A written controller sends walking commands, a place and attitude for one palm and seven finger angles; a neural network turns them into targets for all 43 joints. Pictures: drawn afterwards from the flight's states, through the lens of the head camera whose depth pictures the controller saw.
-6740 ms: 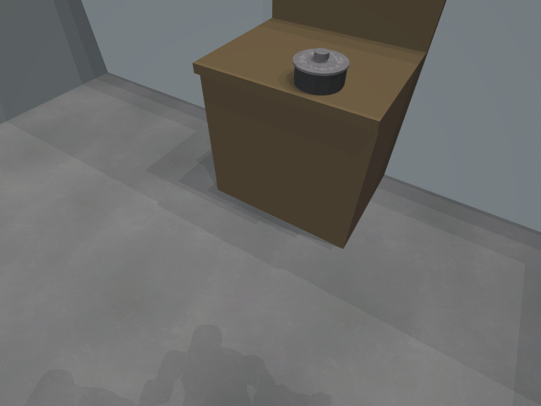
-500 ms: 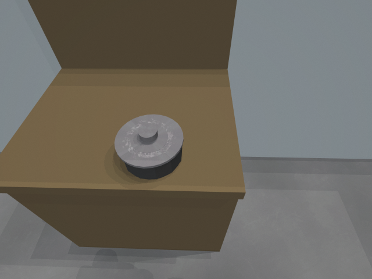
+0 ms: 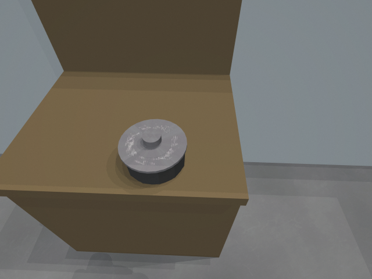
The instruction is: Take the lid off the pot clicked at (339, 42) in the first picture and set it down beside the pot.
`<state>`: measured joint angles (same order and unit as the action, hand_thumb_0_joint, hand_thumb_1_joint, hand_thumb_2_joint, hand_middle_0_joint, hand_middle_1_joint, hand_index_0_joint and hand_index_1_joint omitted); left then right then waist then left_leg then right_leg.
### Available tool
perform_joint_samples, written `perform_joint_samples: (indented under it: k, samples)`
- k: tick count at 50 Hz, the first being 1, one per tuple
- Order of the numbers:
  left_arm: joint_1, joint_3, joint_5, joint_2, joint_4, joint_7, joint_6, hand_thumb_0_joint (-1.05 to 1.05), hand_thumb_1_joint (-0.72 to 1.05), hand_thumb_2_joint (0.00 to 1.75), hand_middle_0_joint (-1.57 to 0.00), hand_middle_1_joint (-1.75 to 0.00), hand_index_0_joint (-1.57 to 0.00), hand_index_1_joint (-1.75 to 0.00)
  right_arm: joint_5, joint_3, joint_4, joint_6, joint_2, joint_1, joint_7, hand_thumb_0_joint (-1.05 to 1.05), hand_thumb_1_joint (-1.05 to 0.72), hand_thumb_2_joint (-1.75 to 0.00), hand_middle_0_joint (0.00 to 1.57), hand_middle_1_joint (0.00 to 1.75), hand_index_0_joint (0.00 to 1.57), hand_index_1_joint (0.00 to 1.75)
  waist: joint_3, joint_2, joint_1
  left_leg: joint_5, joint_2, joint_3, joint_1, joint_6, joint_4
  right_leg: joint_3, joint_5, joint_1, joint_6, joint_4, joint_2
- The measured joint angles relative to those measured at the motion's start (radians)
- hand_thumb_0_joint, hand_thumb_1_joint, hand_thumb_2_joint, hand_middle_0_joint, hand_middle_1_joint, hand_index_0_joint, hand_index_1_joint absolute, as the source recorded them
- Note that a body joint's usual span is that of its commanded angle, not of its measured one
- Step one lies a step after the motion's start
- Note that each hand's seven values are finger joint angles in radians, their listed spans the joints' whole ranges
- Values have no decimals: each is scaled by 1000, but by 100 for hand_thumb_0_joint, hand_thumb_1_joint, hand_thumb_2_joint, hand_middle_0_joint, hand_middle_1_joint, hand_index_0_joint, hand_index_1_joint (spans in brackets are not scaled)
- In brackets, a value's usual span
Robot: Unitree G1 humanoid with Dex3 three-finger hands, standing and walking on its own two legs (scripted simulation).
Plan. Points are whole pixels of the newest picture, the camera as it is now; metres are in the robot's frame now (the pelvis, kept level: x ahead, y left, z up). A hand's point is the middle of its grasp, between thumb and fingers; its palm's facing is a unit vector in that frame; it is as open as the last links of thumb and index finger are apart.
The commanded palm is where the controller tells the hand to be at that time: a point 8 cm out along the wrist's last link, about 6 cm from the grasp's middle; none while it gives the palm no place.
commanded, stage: look again from close up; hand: left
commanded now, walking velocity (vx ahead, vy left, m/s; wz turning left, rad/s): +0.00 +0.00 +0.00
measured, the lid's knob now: (151, 137) +0.45 +0.12 +0.03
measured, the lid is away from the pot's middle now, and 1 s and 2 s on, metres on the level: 0.00 0.00 0.00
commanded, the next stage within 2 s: lift the closed hand beside the body in 0.08 s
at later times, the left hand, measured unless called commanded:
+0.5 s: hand out of the picture +0.12 +0.19 -0.07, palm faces +0.19 -0.96 -0.23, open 5.4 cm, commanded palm +0.07 +0.24 -0.04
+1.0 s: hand out of the picture +0.10 +0.22 -0.02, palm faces +0.30 -0.87 -0.38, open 3.1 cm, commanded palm +0.05 +0.26 +0.02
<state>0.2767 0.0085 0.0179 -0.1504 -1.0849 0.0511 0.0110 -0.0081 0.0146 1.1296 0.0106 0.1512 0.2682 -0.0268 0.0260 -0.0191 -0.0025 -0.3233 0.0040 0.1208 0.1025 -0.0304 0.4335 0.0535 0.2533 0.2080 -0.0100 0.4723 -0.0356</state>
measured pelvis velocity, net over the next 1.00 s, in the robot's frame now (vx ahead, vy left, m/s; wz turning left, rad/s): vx -0.02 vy -0.02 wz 0.06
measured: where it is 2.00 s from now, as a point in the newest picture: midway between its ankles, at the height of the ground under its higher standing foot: outside the picture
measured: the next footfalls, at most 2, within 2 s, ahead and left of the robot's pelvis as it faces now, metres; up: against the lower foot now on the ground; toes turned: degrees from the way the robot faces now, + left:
none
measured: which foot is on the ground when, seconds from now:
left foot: down 0.00-1.00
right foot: down 0.00-1.00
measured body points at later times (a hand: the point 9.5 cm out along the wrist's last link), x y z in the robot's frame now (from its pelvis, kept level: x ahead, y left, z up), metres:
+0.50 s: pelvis -0.02 +0.00 +0.00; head -0.04 +0.00 +0.45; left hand +0.10 +0.24 -0.05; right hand +0.17 -0.24 -0.07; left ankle -0.05 +0.09 -0.74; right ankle +0.00 -0.12 -0.74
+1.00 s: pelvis -0.02 -0.02 +0.00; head -0.01 -0.03 +0.45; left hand +0.08 +0.27 +0.00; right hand +0.16 -0.21 -0.10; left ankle -0.05 +0.09 -0.74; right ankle +0.00 -0.13 -0.74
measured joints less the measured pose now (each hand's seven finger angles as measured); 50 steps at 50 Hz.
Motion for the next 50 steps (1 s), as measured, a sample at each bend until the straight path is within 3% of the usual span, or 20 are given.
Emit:
perform_joint_samples:
  k: [10,11,14,17,22,26,30,38,44,50]
  samples:
    - [13,3,2,9,-10,6,4,0,91,90,-20,-30,-20,-30,3,-4,3,-2,-16,18,1,1,-92,-90,19,30,20,29,1,-1,2,-3,2,2,17,-4,17,-1,-7,8,-5,-3,1]
    - [36,8,-18,1,88,14,-32,1,92,90,-20,-30,-20,-30,18,-13,-34,10,-13,38,1,1,-93,-90,19,30,20,29,10,4,-2,-6,0,-1,23,-3,28,1,-4,13,-6,7,-3]
    - [123,24,-37,-30,461,56,-60,2,94,90,-23,-32,-22,-32,54,-26,-134,136,18,111,-12,3,-94,-90,20,30,20,29,2,3,-22,0,-14,-17,20,-4,22,15,4,9,-5,16,-18]
    - [111,19,-13,-24,603,76,-41,2,94,90,-28,-38,-28,-39,39,-13,-203,197,65,91,6,3,-94,-90,20,30,20,29,-23,-14,-8,9,-23,-35,27,-10,23,32,-3,3,-10,8,-28]
    - [143,-30,-13,-10,758,43,0,1,92,90,-43,-55,-43,-55,30,20,-363,190,85,-32,33,2,-92,-90,20,30,20,29,-40,8,5,14,-16,-27,39,-5,37,25,-9,21,-2,26,-22]
    - [194,-40,-21,-23,858,24,48,1,91,90,-59,-72,-58,-72,38,24,-503,182,88,-104,20,2,-92,-90,19,30,20,29,-30,24,-10,11,-5,-38,57,2,65,36,-10,27,7,36,-13]
    - [223,-57,-28,-39,919,23,57,1,91,90,-75,-90,-75,-90,39,17,-589,178,91,-143,-1,1,-91,-90,19,30,20,29,-18,30,-39,10,6,-54,81,9,86,54,-14,35,16,35,-5]
    - [270,-87,-27,-56,1008,36,46,1,90,90,-109,-126,-108,-126,24,-22,-598,164,56,-122,-21,1,-91,-90,19,30,20,30,-9,15,-65,7,11,-79,95,16,96,78,-10,35,24,30,0]
    - [305,-112,-22,-66,1057,40,37,1,90,90,-122,-142,-122,-142,18,-39,-532,151,24,-71,-23,1,-91,-90,20,30,20,30,0,-6,-59,2,12,-77,78,18,86,76,-2,22,24,28,1]
    - [333,-130,-17,-81,1101,43,36,1,90,90,-127,-147,-127,-147,18,-29,-484,155,28,-37,-27,1,-91,-90,20,30,20,30,9,-23,-47,-1,10,-69,62,16,76,68,3,13,20,27,0]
